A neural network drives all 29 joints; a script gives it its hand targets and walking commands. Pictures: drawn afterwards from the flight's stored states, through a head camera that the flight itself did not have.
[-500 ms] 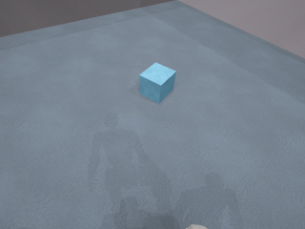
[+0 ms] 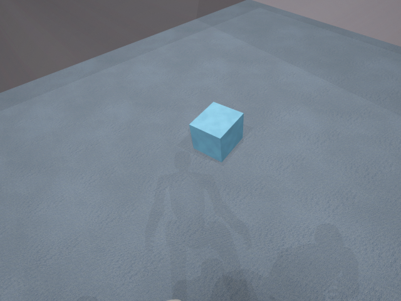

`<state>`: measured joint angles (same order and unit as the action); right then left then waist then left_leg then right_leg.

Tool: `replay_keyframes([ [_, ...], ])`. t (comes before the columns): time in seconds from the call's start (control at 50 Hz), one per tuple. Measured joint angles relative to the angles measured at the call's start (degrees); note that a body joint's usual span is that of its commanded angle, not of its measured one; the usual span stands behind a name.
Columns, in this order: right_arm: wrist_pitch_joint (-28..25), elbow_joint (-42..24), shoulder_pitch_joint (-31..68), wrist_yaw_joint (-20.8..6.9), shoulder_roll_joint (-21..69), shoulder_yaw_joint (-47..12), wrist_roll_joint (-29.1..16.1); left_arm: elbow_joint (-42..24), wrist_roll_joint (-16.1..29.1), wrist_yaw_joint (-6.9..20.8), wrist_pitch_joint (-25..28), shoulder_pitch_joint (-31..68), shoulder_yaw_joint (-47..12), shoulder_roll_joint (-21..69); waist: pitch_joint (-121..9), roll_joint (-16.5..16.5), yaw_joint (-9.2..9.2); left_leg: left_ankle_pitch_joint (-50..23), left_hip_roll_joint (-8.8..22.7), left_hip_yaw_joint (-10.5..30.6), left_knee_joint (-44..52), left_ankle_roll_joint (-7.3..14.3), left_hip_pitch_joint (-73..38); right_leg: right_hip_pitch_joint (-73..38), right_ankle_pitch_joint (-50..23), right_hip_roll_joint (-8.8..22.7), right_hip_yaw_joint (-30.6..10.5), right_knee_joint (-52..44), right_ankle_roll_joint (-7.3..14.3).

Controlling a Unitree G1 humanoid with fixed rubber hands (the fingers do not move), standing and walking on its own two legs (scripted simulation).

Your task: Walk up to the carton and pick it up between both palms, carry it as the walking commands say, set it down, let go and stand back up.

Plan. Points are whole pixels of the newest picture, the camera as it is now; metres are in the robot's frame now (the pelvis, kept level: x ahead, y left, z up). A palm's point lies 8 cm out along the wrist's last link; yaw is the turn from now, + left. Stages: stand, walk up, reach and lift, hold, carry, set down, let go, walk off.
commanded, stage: walk up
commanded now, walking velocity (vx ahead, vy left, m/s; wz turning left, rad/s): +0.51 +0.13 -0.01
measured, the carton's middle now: (217, 131) +1.25 +0.00 -0.67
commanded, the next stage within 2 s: none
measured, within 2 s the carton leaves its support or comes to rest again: neither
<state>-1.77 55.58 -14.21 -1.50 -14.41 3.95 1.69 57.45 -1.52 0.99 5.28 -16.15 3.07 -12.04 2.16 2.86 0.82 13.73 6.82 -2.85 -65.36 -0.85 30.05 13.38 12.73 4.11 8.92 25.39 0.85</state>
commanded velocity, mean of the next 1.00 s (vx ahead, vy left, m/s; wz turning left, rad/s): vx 0.50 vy -0.05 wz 0.00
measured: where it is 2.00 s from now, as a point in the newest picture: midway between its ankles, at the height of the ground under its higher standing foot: (228, 197)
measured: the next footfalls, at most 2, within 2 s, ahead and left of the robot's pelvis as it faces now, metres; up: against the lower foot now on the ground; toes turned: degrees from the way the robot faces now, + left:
left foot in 0.32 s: +0.33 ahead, +0.17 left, +0.00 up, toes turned +9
right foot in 0.84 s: +0.57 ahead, -0.15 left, +0.00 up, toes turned -10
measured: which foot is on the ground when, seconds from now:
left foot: up 0.00-0.30, down 0.32-0.84, up 0.86-1.00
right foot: down 0.00-0.32, up 0.34-0.82, down 0.84-1.00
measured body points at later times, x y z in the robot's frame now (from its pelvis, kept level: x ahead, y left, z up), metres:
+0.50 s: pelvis +0.26 +0.06 +0.00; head +0.29 +0.09 +0.45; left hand +0.30 +0.32 -0.16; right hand +0.28 -0.21 -0.13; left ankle +0.29 +0.16 -0.74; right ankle +0.21 -0.10 -0.64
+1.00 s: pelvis +0.51 -0.04 -0.01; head +0.54 -0.07 +0.44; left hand +0.57 +0.22 -0.13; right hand +0.54 -0.30 -0.16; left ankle +0.44 +0.12 -0.65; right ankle +0.54 -0.15 -0.74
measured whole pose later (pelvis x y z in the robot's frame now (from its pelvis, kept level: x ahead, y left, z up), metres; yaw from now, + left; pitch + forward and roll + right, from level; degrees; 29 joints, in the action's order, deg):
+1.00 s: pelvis +0.51 -0.04 -0.01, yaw +0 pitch +1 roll +1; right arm -2.8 57.4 -15.6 -0.7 -14.2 3.7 1.6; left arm 57.0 -1.9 1.0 5.2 -13.1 3.1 -12.0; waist 3.1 2.7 0.0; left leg 18.4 6.5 -2.2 -66.2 -0.9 25.9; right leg 16.8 12.6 4.3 9.1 28.4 0.9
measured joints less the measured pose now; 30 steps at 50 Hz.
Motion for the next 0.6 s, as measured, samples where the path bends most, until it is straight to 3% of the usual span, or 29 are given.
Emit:
replay_keyframes([
  [0.08,1.5,-1.6,4.9,-1.3,-0.1,-0.1,0.0,1.8,0.2,-0.3,0.2,-6.9,-0.3,0.3,-0.3,-0.3,2.27,-6.6,0.1,-0.9,6.7,-0.9,4.8,-6.2,1.0,0.1,-0.5,-4.6,-0.6],
  [0.18,2.0,-2.9,10.3,-2.4,0.7,-0.8,-0.3,3.1,0.3,-0.7,-0.1,-11.8,-0.6,1.7,0.0,-1.1,4.16,-12.4,-0.6,-2.1,22.2,-1.8,4.6,-13.1,2.8,0.8,-0.9,-9.4,-2.3],
  [0.26,1.1,-4.0,13.4,-2.3,2.5,-1.7,-0.3,4.5,0.6,-0.9,-0.7,-13.0,-0.7,1.7,-0.1,-2.2,4.36,-8.9,-0.9,-4.2,30.9,-1.3,0.5,-17.7,5.9,0.9,-0.3,-11.0,-4.2],
  [0.3,-0.1,-4.3,13.9,-1.7,2.9,-2.1,0.2,5.2,1.0,-1.0,-1.0,-13.5,-0.7,1.4,-0.6,-2.6,4.28,-6.1,-1.3,-5.4,34.3,-0.5,-3.4,-17.9,9.8,1.2,-0.6,-7.2,-5.0],
  [0.32,-1.0,-4.1,13.9,-1.2,2.9,-2.0,0.6,5.4,1.1,-1.1,-1.2,-13.4,-0.7,1.3,-0.6,-3.0,3.86,-6.3,-1.5,-5.8,34.4,0.7,-4.5,-15.9,12.8,1.9,-1.2,-1.0,-4.7],
  [0.36,-1.9,-3.6,12.5,-0.2,3.1,-2.1,0.8,5.1,1.2,-1.0,-1.8,-10.8,-0.2,0.8,0.1,-4.0,2.71,-3.4,-1.7,-6.2,29.5,2.6,-3.8,-7.4,16.0,1.6,-5.3,19.9,-2.9],
  [0.42,-2.1,-0.6,6.9,0.8,2.6,-1.9,0.3,3.3,0.5,-0.6,-2.2,-5.7,0.7,-1.0,0.4,-4.9,1.02,-1.5,-1.6,-6.1,31.9,2.5,-7.9,4.2,9.9,-0.4,-7.9,39.3,-1.2],
  [0.5,-2.5,3.0,-1.5,1.2,1.9,-1.2,-0.3,0.3,-0.3,0.4,-3.3,0.4,1.2,-2.5,0.4,-5.4,-1.58,-2.0,-2.1,-5.8,39.2,2.3,-14.9,14.2,1.0,1.2,-7.1,40.7,-2.0],
  [0.6,-3.0,5.2,-9.9,1.3,2.3,-1.0,-0.4,-2.2,-0.7,2.0,-5.0,6.4,0.6,-2.4,0.6,-4.9,-4.18,-1.1,-1.7,-5.4,44.8,1.0,-21.9,20.3,-6.2,2.8,-5.8,30.9,-3.6],
])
